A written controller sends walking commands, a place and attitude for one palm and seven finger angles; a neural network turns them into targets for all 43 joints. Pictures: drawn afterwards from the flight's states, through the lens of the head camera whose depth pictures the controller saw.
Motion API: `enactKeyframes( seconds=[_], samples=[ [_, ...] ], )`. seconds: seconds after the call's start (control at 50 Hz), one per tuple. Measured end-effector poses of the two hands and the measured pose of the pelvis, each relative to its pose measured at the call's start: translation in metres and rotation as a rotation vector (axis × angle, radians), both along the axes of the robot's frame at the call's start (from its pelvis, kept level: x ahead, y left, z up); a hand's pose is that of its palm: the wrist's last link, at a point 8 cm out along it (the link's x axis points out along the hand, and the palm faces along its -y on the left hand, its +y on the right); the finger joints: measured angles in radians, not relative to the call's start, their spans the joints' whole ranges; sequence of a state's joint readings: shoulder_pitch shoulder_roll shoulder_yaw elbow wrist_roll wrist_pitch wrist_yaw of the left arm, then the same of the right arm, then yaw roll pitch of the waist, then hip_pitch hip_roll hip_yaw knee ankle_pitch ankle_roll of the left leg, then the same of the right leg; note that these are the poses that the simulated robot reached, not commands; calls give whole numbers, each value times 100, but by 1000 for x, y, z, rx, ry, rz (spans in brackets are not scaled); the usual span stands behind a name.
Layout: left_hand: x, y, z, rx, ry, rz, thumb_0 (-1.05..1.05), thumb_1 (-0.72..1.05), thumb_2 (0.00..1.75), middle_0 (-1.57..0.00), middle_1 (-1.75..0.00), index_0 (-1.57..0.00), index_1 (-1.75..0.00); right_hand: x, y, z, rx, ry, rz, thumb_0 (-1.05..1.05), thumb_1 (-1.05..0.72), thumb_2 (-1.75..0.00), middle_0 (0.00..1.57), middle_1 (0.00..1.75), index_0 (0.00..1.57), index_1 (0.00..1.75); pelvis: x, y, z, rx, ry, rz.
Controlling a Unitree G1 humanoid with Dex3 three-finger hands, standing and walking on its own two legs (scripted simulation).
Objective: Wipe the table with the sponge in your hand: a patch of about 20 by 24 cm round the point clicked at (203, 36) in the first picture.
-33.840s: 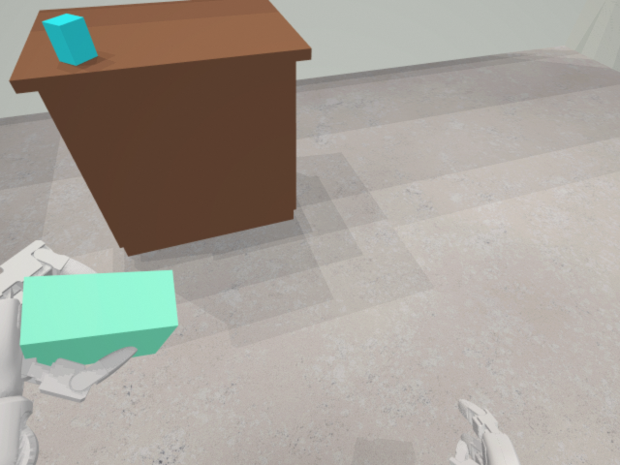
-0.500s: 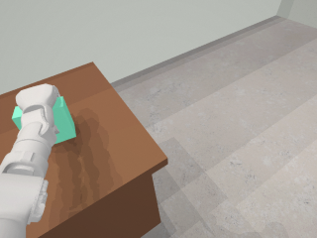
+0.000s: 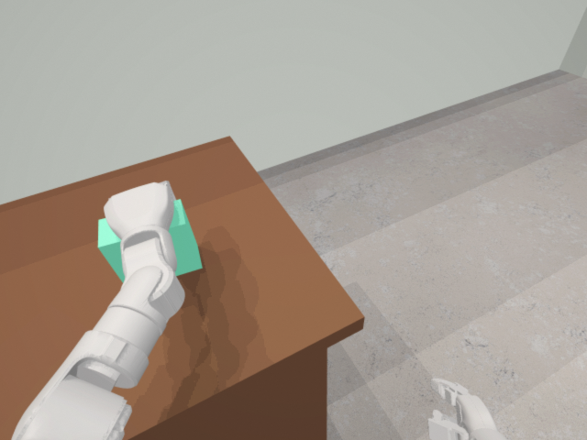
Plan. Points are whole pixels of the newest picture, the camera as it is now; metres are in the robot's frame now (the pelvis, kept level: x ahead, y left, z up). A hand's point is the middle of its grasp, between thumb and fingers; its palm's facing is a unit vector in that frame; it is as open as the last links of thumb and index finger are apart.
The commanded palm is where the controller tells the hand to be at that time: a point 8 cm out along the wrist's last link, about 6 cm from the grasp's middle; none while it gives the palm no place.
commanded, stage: wipe back along the third lane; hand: left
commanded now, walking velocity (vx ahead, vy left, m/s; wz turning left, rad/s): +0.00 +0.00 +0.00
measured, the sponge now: (158, 253) +0.37 +0.26 +0.07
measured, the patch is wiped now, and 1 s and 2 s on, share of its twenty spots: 1.00 1.00 1.00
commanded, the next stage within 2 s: slide back across to the middle lane in 0.98 s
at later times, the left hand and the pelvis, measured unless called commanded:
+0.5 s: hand (168, 254) +0.33 +0.21 +0.11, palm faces +0.15 -0.07 -0.99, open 9.9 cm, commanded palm +0.27 +0.19 +0.14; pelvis +0.00 -0.01 +0.00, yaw +0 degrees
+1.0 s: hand (182, 280) +0.29 +0.18 +0.11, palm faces +0.15 -0.09 -0.98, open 9.9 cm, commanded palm +0.23 +0.16 +0.14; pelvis -0.01 -0.05 +0.00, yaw -2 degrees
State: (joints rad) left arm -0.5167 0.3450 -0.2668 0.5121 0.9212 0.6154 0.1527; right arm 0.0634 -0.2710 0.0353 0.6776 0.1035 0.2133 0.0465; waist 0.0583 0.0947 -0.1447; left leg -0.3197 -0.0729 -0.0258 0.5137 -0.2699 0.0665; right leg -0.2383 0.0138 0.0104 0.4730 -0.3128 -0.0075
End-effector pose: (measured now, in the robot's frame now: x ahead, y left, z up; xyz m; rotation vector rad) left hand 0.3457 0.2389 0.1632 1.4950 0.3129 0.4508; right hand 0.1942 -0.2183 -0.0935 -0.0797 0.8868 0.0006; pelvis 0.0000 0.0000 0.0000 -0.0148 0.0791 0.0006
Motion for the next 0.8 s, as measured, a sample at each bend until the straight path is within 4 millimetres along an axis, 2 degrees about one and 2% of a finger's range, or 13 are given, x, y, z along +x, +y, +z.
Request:
enactKeyframes(
  seconds=[0.14,0.28,0.48,0.8],
  samples=[
    [-10,-8,0,-11,-8,8,0,-48,111,-66,-145,-71,-143,33,20,11,26,-59,69,1,-91,-90,20,30,20,30,6,2,-2,1,-14,9],
    [-18,-14,0,-21,-21,-1,0,-47,110,-65,-146,-70,-143,44,24,16,44,-90,99,1,-91,-90,20,30,20,30,9,-2,-3,1,-20,9],
    [-43,-31,1,-47,-57,-29,1,-47,110,-64,-146,-70,-143,35,10,13,50,-87,91,1,-91,-90,20,30,20,30,6,-11,-4,6,-41,-2],
    [-72,-55,1,-60,-62,-34,2,-46,109,-64,-146,-71,-142,11,-29,12,33,-99,28,1,-91,-90,20,30,20,30,-10,-35,-3,21,-78,-23]
  ],
)
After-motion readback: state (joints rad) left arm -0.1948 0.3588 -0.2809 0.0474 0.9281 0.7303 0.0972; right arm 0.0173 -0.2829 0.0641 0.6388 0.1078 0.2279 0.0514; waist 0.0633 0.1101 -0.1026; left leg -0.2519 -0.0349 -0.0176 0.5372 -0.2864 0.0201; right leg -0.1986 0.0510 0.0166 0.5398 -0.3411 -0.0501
